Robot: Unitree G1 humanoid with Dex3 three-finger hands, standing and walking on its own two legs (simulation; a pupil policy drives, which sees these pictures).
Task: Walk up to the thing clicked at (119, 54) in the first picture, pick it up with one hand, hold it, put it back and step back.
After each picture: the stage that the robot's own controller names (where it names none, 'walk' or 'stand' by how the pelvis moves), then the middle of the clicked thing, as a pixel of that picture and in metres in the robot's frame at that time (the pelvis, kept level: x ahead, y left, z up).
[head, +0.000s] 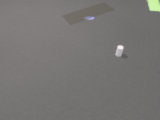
stand; (119, 51) +1.26 -0.40 -0.72
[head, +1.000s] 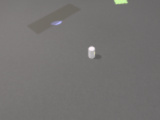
walk; (91, 52) +1.19 +0.00 -0.70
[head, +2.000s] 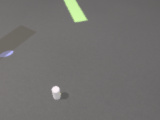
walk; (56, 93) +0.71 +0.25 -0.69
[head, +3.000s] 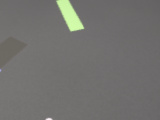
walk; out of the picture +0.43 +0.24 -0.70
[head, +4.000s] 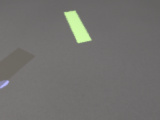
stand; out of the picture +0.37 +0.21 -0.72
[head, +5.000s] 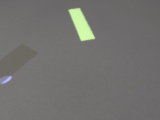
stand; out of the picture +0.38 +0.22 -0.73
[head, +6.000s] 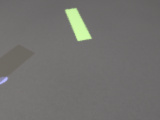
stand; out of the picture +0.37 +0.24 -0.73
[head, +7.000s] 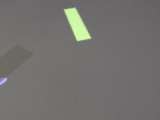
stand; out of the picture +0.36 +0.24 -0.73
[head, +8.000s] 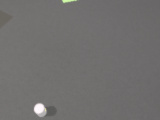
go down; (40, 110) +0.39 +0.25 -0.63
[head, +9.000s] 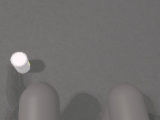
go down; (21, 63) +0.44 +0.27 -0.30
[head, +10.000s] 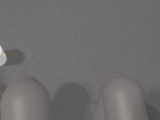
close in; out of the picture +0.43 +0.29 -0.26
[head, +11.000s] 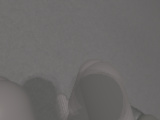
close; out of the picture +0.42 +0.32 -0.22
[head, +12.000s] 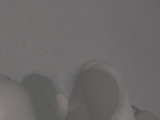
lift; out of the picture +0.41 +0.32 -0.22
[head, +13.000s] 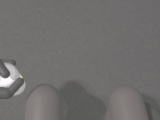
lift; (10, 80) +0.32 +0.25 -0.07
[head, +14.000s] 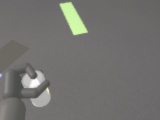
hold; (37, 89) +0.33 +0.17 +0.03
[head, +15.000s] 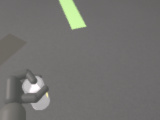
hold; (37, 93) +0.33 +0.17 -0.02
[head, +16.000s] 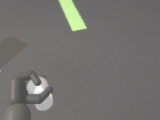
crouch; (40, 94) +0.33 +0.16 -0.01
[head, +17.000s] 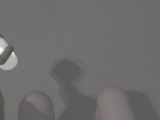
crouch; (2, 54) +0.44 +0.25 -0.10
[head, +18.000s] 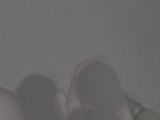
lower; out of the picture +0.42 +0.32 -0.22
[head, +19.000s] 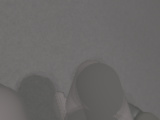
lower; out of the picture +0.42 +0.32 -0.23
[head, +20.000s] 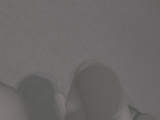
lower; out of the picture +0.42 +0.32 -0.23
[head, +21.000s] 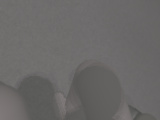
lower; out of the picture +0.42 +0.32 -0.23
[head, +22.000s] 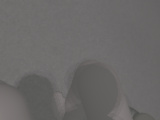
draw back; out of the picture +0.41 +0.31 -0.23
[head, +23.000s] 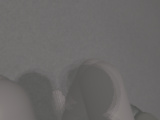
rise; out of the picture +0.41 +0.31 -0.23
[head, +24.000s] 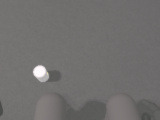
walk; (41, 74) +0.44 +0.23 -0.42
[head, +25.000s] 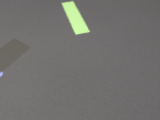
stand; out of the picture +0.37 +0.20 -0.66
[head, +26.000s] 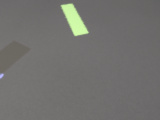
stand; out of the picture +0.38 +0.22 -0.67
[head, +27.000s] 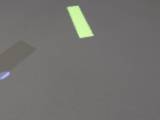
stand; out of the picture +0.39 +0.20 -0.70
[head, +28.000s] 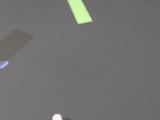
walk; out of the picture +0.41 +0.20 -0.71
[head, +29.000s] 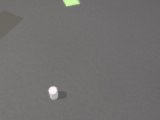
walk; (53, 93) +0.57 +0.20 -0.71
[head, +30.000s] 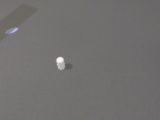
walk; (60, 63) +0.91 +0.26 -0.70
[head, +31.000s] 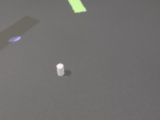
stand; (60, 69) +1.00 +0.23 -0.71
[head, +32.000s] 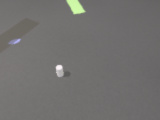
stand; (59, 71) +1.00 +0.25 -0.73
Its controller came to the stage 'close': yes
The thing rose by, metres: 0.70
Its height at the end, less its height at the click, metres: +0.00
